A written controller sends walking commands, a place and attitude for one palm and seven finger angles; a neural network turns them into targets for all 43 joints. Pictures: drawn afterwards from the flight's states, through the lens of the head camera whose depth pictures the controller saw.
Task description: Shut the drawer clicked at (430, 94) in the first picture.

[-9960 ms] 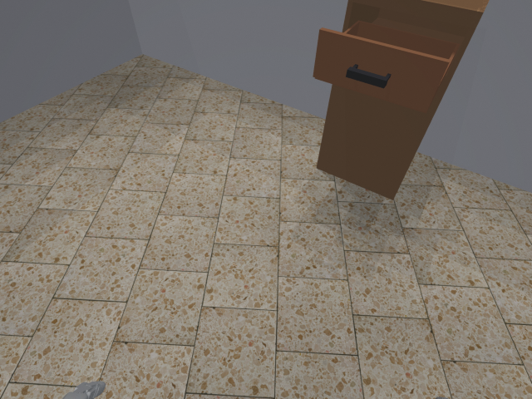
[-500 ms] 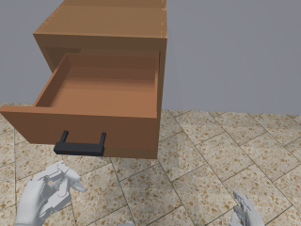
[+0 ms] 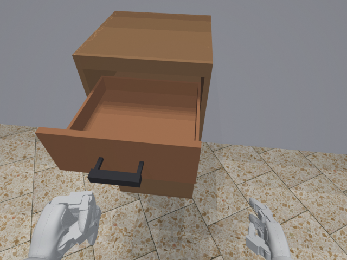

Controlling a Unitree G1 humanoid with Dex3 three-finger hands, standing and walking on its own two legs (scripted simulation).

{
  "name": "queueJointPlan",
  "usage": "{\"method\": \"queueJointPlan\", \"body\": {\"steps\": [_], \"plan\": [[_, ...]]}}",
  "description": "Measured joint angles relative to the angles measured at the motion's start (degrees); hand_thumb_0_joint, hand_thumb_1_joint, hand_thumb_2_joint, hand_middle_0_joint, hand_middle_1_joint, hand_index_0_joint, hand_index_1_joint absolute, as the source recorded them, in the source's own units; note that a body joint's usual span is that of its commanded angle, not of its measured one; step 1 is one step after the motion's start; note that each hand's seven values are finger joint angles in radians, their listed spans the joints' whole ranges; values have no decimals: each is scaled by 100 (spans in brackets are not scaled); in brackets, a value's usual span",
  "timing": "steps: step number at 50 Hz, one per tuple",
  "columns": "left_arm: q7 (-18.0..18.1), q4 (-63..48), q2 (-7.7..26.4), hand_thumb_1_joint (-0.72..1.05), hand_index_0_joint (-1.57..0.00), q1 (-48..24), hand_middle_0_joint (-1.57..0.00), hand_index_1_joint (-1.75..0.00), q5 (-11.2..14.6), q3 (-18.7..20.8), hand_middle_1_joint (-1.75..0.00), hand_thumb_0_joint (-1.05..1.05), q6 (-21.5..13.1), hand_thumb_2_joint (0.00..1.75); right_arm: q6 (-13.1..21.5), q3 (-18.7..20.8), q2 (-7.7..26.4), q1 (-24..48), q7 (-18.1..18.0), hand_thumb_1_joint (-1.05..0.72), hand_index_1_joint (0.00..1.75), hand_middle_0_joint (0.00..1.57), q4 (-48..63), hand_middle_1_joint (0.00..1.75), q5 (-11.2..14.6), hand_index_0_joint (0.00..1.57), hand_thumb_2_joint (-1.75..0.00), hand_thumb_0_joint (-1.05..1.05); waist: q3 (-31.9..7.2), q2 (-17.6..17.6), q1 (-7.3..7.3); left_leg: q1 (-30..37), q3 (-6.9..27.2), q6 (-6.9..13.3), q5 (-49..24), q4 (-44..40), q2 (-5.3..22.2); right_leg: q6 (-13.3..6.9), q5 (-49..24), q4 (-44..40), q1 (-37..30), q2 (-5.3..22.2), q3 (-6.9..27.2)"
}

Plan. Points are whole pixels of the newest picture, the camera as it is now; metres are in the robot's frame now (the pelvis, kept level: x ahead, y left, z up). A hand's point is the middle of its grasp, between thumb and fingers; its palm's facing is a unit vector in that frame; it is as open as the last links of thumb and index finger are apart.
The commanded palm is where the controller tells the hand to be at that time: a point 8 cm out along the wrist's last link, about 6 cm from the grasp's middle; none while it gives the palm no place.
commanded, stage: raise the hand and make a fist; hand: left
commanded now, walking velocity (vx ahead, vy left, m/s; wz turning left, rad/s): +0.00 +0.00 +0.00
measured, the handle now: (117, 170) +0.32 +0.18 +0.03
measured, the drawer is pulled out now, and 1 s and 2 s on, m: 0.29 0.29 0.29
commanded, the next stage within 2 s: bring the fist close to the handle in 0.48 s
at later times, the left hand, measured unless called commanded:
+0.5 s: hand (93, 231) +0.15 +0.15 +0.12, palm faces +0.02 -1.00 -0.08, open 3.3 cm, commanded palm +0.11 +0.21 +0.13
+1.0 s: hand (108, 216) +0.18 +0.15 +0.08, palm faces +0.01 -1.00 -0.06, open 3.3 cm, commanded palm +0.16 +0.21 +0.08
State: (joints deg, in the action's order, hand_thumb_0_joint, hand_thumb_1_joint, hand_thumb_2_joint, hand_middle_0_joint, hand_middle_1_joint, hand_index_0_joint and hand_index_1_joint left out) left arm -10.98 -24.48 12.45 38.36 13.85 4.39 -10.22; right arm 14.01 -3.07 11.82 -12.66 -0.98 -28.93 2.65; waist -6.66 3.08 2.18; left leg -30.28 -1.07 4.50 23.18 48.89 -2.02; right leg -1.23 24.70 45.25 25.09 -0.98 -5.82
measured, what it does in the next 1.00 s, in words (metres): stands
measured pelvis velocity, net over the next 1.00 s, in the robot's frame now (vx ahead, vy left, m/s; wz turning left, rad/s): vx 0.00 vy -0.03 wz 0.00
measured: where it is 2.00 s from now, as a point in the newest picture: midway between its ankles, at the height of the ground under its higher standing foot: outside the picture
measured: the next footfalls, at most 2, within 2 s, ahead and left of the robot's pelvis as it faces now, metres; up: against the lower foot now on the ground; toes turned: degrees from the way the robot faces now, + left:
none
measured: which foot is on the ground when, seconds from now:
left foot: down 0.00-1.00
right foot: down 0.00-1.00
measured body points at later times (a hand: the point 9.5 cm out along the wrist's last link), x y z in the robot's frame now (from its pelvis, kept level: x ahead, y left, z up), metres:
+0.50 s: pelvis -0.01 -0.01 +0.01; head -0.03 -0.02 +0.45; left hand +0.14 +0.21 +0.12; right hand +0.18 -0.24 -0.04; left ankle +0.02 +0.06 -0.70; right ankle -0.01 -0.11 -0.70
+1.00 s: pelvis +0.00 -0.03 +0.00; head +0.01 -0.04 +0.45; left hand +0.18 +0.20 +0.09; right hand +0.18 -0.26 -0.06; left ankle +0.02 +0.06 -0.70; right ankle -0.01 -0.11 -0.70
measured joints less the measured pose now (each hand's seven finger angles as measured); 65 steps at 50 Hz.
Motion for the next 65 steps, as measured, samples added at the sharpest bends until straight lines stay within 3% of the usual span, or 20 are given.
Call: {"method": "queueJointPlan", "body": {"steps": [13, 21, 32, 41, 65], "plan": [[132, -337, -24, 90, -140, 195, -140, -159, -39, -57, -160, 1, 305, 90, 70, 51, 123, -185, -33, -90, 30, 20, -135, 30, 50, 20, -90, 1, 71, 21, -44, 297, -55, -9, -141, -245, -6, -8, -118, -165, -242, 6, 60], [161, -203, 68, 90, -140, 179, -140, -160, 21, 77, -160, 2, 129, 90, 190, 97, 174, -213, -67, -90, 30, 20, -212, 30, 54, 20, -90, 1, 98, 14, -64, 306, -9, -71, -169, -237, 37, -76, -135, -162, -258, -40, 16], [-82, 245, 147, 89, -140, -91, -140, -160, 226, 362, -160, 2, 74, 90, 374, 95, 184, -160, -157, -90, 30, 20, -366, 30, 83, 20, -90, 1, 106, 48, -52, 369, 55, -167, -213, -328, 100, -169, -175, -275, -332, -113, -36], [-215, 837, 55, 90, -140, -476, -140, -160, 201, 319, -160, 2, -136, 90, 432, 133, 249, -101, -156, -90, 30, 20, -437, 30, 8, 20, -90, 1, 165, 24, -80, 213, 103, -216, -203, -280, 107, -218, -132, -205, -178, -122, -85], [-128, 1807, -75, 90, -140, -1116, -140, -160, 67, 207, -160, 2, -873, 90, 11, 236, 241, -99, -63, -90, 30, 20, -361, 30, -111, 20, -90, 1, 68, -68, -244, -674, 24, -198, 86, 325, 98, -214, 192, 501, 764, -78, -31]]}}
